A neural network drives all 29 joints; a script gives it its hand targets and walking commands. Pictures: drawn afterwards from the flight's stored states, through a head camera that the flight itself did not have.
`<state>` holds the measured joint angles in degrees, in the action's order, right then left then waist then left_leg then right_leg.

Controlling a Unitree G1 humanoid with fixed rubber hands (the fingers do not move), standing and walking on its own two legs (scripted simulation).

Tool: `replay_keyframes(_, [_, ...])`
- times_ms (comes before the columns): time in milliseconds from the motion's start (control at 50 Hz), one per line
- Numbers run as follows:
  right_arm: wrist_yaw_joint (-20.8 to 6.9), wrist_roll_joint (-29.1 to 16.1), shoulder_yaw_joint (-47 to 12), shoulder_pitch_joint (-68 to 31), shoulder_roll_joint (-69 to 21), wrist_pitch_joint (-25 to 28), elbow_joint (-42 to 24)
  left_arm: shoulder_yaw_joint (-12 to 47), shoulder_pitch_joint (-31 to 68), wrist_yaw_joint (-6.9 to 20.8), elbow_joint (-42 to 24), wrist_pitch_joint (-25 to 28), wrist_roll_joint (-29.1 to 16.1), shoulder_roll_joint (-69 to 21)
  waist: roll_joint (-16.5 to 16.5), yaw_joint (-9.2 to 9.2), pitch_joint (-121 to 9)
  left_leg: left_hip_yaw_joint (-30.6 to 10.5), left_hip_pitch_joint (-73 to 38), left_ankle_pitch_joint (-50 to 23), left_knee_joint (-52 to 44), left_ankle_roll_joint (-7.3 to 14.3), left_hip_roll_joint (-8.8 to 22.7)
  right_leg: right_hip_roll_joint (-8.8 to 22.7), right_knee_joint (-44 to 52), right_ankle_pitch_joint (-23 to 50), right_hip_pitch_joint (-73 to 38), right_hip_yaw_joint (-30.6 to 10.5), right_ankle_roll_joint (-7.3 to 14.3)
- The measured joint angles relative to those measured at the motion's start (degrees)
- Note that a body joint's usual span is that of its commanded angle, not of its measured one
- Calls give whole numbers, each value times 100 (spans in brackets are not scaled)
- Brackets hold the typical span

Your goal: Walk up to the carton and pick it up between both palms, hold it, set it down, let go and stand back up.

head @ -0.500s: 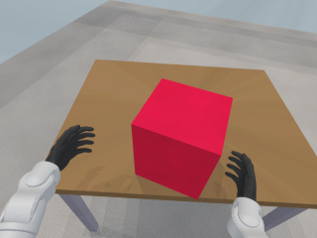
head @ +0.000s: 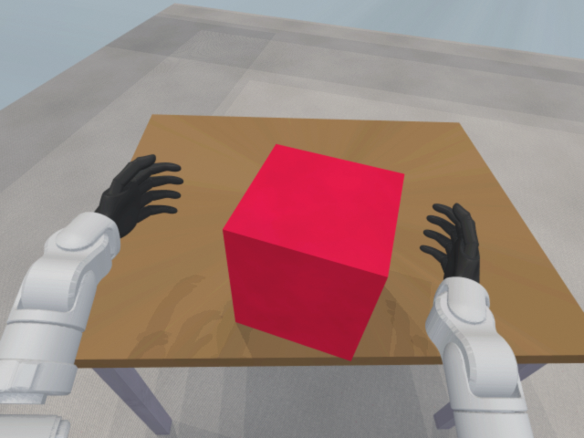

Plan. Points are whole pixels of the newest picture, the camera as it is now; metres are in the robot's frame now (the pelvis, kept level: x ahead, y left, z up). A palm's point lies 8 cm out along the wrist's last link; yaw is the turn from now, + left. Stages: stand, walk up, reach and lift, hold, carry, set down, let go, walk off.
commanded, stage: reach and lift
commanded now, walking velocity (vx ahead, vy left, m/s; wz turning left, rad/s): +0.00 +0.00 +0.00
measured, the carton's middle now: (313, 253) +0.41 -0.04 +0.01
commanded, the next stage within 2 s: none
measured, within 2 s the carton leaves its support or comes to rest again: neither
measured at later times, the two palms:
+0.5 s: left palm (146, 154) +0.42 +0.19 +0.19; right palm (469, 220) +0.33 -0.21 +0.17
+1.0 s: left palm (171, 132) +0.46 +0.16 +0.20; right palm (464, 200) +0.37 -0.22 +0.17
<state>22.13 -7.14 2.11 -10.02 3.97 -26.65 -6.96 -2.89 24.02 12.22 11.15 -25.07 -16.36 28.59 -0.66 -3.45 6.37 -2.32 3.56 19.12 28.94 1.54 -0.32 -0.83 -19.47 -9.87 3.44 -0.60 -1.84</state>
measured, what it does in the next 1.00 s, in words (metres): stands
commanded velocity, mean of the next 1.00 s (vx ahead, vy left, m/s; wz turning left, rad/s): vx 0.00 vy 0.00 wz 0.00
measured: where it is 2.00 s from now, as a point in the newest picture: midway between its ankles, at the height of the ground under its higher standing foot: outside the picture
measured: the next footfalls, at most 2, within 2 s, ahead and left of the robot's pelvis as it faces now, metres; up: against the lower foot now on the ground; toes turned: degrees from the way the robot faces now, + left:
none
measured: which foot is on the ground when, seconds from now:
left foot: down 0.00-1.00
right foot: down 0.00-1.00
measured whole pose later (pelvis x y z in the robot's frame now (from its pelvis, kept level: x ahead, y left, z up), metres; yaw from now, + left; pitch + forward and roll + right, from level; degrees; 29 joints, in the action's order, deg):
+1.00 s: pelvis +0.00 +0.00 +0.00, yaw +0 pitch -4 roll -3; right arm 18.4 -9.9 5.8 -46.1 4.4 -17.2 37.7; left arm 2.7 59.4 10.5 61.2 -12.8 -15.3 29.0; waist 0.4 -11.1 4.1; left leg -2.3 6.3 18.0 28.5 1.8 -0.3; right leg -0.8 -18.4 -8.5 5.9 -0.6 -2.1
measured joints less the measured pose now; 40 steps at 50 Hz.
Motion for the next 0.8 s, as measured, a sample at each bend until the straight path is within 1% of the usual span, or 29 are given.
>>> replay_keyframes(120, [-11,-121,51,-246,79,-10,59,2,232,5,97,-24,4,0,2,-34,0,0,14,11,-32,0,1,0,61,0,0,0,-3])
replay_keyframes(200, [-36,-179,59,-454,102,-11,223,2,399,8,145,-79,61,0,14,-69,0,0,23,23,-32,0,2,0,82,1,0,0,-6])
replay_keyframes(320, [-77,-207,157,-842,106,-14,487,1,742,-8,294,-184,65,7,45,-169,-7,0,28,26,-32,0,2,0,92,6,0,0,-7])
replay_keyframes(480, [-149,-222,284,-1598,155,-51,1125,1,1477,-53,1074,-209,103,22,65,-368,-47,1,28,14,-32,10,2,0,92,16,0,0,-15])
replay_keyframes(540, [-178,-224,325,-1965,156,-80,1576,0,1888,-54,1689,-205,106,39,66,-445,-61,1,29,8,-32,16,2,0,92,24,1,0,-21])
replay_keyframes(580, [-200,-226,357,-2195,156,-82,1796,-1,2113,-70,1981,-184,105,61,66,-500,-61,1,29,2,-32,18,2,0,92,29,1,0,-22])
replay_keyframes(640, [-217,-232,367,-2414,161,-7,1973,47,2334,-94,2206,-67,104,61,66,-559,-108,0,35,-3,-32,19,2,0,92,30,6,0,-23])
replay_keyframes(700, [-253,-235,366,-2746,166,24,2475,153,2699,-90,2870,49,105,62,68,-622,-190,1,59,-5,-32,23,2,0,94,35,29,0,-26])
replay_keyframes(760, [-266,-261,367,-2950,167,139,2775,209,2891,-102,3225,203,104,61,70,-665,-212,0,67,-16,-34,25,2,0,102,49,33,0,-26])
replay_keyframes(800, [-282,-272,367,-3113,168,228,3100,271,3057,-120,3583,351,104,61,74,-682,-221,0,86,-26,-34,25,2,0,102,59,52,0,-26])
